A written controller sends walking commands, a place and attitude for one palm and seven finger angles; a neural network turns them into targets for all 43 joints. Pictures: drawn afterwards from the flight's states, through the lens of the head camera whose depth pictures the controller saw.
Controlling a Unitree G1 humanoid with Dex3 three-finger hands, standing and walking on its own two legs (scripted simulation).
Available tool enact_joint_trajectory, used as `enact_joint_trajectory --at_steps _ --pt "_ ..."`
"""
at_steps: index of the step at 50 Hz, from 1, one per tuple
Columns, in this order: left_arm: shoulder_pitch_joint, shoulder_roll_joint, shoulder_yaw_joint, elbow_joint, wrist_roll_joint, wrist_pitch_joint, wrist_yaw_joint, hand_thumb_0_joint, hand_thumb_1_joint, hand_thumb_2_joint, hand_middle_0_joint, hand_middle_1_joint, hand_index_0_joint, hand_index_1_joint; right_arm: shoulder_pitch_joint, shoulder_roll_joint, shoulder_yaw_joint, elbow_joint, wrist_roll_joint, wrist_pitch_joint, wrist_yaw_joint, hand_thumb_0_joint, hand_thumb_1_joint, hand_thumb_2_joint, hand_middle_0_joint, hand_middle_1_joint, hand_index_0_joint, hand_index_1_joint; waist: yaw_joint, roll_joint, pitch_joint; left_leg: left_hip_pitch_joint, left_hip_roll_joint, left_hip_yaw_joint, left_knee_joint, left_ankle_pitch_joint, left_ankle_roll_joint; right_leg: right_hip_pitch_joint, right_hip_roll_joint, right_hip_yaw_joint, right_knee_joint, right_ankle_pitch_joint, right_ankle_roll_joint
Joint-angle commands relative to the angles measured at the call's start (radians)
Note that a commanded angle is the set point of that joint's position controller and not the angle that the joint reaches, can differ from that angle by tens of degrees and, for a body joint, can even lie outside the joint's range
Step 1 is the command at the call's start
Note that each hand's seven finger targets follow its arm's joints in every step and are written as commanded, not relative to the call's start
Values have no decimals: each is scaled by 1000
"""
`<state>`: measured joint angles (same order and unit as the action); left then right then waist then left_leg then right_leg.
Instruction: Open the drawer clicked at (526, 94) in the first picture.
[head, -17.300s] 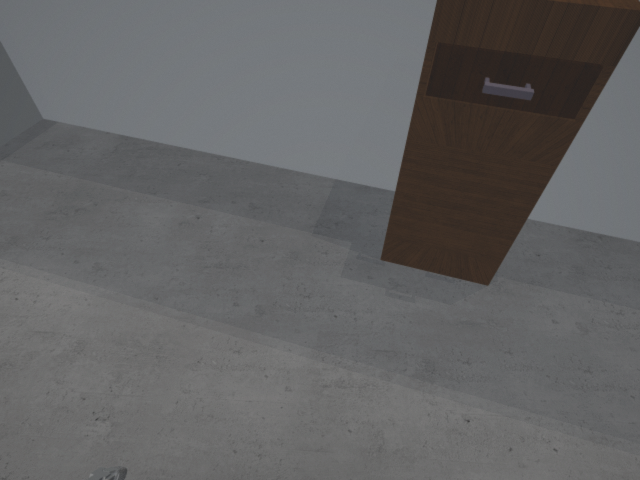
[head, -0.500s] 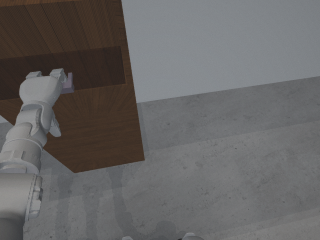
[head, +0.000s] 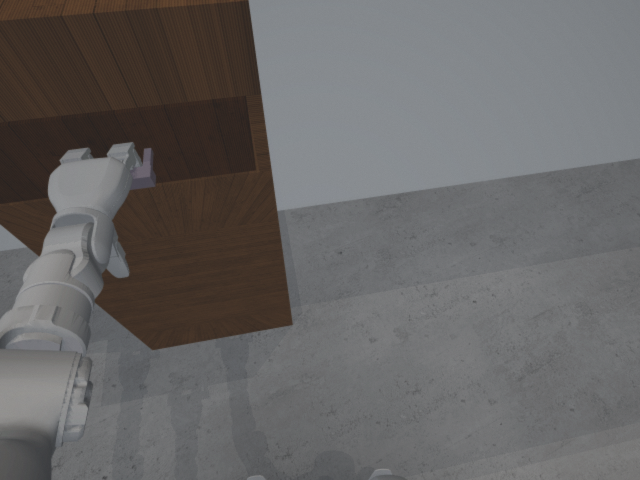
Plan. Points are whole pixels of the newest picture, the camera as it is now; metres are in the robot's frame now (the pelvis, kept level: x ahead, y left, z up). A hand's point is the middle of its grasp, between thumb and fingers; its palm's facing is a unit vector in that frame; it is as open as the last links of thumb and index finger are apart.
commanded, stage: close the thumb around the handle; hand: left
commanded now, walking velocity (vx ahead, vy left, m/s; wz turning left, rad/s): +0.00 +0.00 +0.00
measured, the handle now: (109, 170) +0.51 +0.28 +0.06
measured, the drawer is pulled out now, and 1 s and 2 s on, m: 0.00 0.00 0.12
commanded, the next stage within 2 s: pull the drawer open in 0.74 s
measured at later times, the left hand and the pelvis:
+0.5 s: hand (111, 212) +0.46 +0.27 +0.04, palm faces -0.06 -0.01 -1.00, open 8.2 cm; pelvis +0.00 +0.00 +0.00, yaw +0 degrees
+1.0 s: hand (111, 211) +0.46 +0.27 +0.04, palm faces -0.06 -0.02 -1.00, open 5.6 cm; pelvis +0.00 +0.00 +0.00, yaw +0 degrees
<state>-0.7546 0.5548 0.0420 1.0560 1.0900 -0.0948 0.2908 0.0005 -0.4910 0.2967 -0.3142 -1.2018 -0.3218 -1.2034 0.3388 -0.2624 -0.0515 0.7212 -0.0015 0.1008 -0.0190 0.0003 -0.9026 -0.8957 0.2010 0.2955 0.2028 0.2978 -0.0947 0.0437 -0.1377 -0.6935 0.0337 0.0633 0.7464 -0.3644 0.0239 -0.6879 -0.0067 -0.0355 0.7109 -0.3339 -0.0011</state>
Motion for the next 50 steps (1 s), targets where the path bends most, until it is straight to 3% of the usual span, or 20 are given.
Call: enact_joint_trajectory --at_steps 1,2,4,6,8,10,11,17,19,20,22,27,28,31,34,35,38,42,48,50 --pt "-412 286 65 -206 -9 -8 46 0 -500 300 -300 -1200 -300 -1200 128 -166 -63 -49 -4 -15 -15 0 -900 -900 200 300 200 300 -1 41 -378 268 -35 -46 -49 416 17 181 50 5 -55 328 -28" --pt "-400 296 74 -196 -9 -6 46 0 -500 300 -300 -1200 -300 -1200 127 -168 -63 -48 -3 -14 -17 0 -900 -900 200 300 200 300 0 25 -384 263 -38 -46 -47 410 18 185 51 6 -54 328 -27" --pt "-410 270 51 -208 -10 -7 48 0 -388 348 -308 -1212 -308 -1212 126 -163 -64 -49 -3 -16 -16 0 -900 -900 200 300 200 300 -2 58 -381 275 -39 -45 -48 414 16 176 51 5 -56 326 -29" --pt "-399 287 70 -213 -10 -12 49 0 -276 396 -316 -1224 -316 -1224 128 -164 -66 -44 -5 -14 -15 0 -900 -900 200 300 200 300 2 52 -407 284 -37 -48 -42 439 14 187 51 6 -48 344 -28" --pt "-406 268 49 -190 -13 -3 48 0 -164 444 -324 -1236 -324 -1236 125 -164 -63 -42 -2 -14 -17 0 -900 -900 200 300 200 300 -10 41 -354 258 -39 -42 -48 395 16 172 50 6 -61 324 -26" --pt "-416 293 69 -202 -14 -5 50 0 -52 492 -332 -1248 -332 -1248 125 -168 -62 -41 -4 -13 -19 0 -900 -900 200 300 200 300 -4 30 -377 261 -39 -47 -49 402 17 186 50 7 -59 325 -29" --pt "-430 267 41 -203 -11 -5 50 0 4 516 -336 -1254 -336 -1254 126 -164 -63 -43 -3 -15 -18 0 -900 -900 200 300 200 300 -11 52 -379 267 -40 -45 -51 395 17 178 50 7 -60 322 -27" --pt "-404 304 71 -183 -14 -5 39 0 340 660 -360 -1290 -360 -1290 128 -167 -61 -39 -2 -14 -21 0 -900 -900 200 300 200 300 0 39 -382 248 -42 -41 -47 397 18 198 48 11 -56 342 -26" --pt "-412 283 53 -195 -12 -8 37 0 452 708 -368 -1302 -368 -1302 129 -165 -61 -42 -2 -15 -20 0 -900 -900 200 300 200 300 -1 57 -382 258 -41 -44 -48 403 16 185 50 8 -54 334 -28" --pt "-404 280 59 -192 -14 -11 37 0 508 732 -372 -1308 -372 -1308 130 -165 -63 -40 -4 -14 -20 0 -900 -900 200 300 200 300 -4 29 -384 259 -40 -44 -45 416 18 196 51 8 -58 346 -28" --pt "-406 273 46 -180 -14 -9 36 0 620 780 -380 -1320 -380 -1320 131 -166 -61 -41 -1 -13 -21 0 -900 -900 200 300 200 300 -9 36 -370 247 -42 -42 -48 388 18 184 50 10 -60 328 -26" --pt "-387 311 78 -174 -16 -11 36 0 900 900 -400 -1350 -400 -1350 132 -169 -59 -39 -2 -12 -20 0 -900 -900 200 300 200 300 4 29 -381 228 -44 -37 -48 385 20 209 49 12 -55 342 -25" --pt "-394 297 60 -155 -15 -7 35 0 900 900 -400 -1350 -400 -1350 130 -169 -59 -38 0 -12 -22 0 -900 -900 200 300 200 300 -11 11 -347 218 -43 -39 -51 360 21 190 49 11 -63 321 -24" --pt "-409 318 73 -175 -13 -12 36 0 900 900 -400 -1350 -400 -1350 136 -171 -59 -38 0 -13 -23 0 -900 -900 200 300 200 300 -4 32 -388 229 -44 -38 -48 373 21 203 47 16 -57 334 -24" --pt "-391 303 67 -175 -18 -13 32 0 900 900 -400 -1350 -400 -1350 135 -168 -60 -41 -1 -14 -21 0 -900 -900 200 300 200 300 2 37 -379 233 -44 -36 -46 390 19 202 49 12 -55 344 -25" --pt "-387 320 87 -168 -21 -16 30 0 900 900 -400 -1350 -400 -1350 135 -171 -61 -36 -3 -12 -22 0 -900 -900 200 300 200 300 0 9 -383 225 -42 -37 -43 397 21 215 48 14 -56 358 -24" --pt "-403 312 66 -164 -17 -10 30 0 900 900 -400 -1350 -400 -1350 134 -171 -58 -40 2 -12 -23 0 -900 -900 200 300 200 300 -5 28 -359 213 -45 -36 -50 361 21 197 48 13 -58 327 -23" --pt "-413 339 85 -169 -15 -9 34 0 900 900 -400 -1350 -400 -1350 134 -173 -58 -36 0 -12 -24 0 -900 -900 200 300 200 300 -4 39 -375 219 -45 -34 -44 369 22 198 47 16 -56 334 -23" --pt "-312 255 53 -205 -29 -15 29 0 900 900 -400 -1350 -400 -1350 118 -162 -64 -59 3 -12 -17 0 -900 -900 200 300 200 300 22 37 -385 258 -38 -34 -54 414 16 208 50 7 -55 347 -27" --pt "-246 289 93 -197 -34 -13 26 0 900 900 -400 -1350 -400 -1350 111 -166 -62 -60 2 -7 -15 0 -900 -900 200 300 200 300 43 16 -398 249 -38 -32 -57 429 17 244 51 9 -52 368 -29"
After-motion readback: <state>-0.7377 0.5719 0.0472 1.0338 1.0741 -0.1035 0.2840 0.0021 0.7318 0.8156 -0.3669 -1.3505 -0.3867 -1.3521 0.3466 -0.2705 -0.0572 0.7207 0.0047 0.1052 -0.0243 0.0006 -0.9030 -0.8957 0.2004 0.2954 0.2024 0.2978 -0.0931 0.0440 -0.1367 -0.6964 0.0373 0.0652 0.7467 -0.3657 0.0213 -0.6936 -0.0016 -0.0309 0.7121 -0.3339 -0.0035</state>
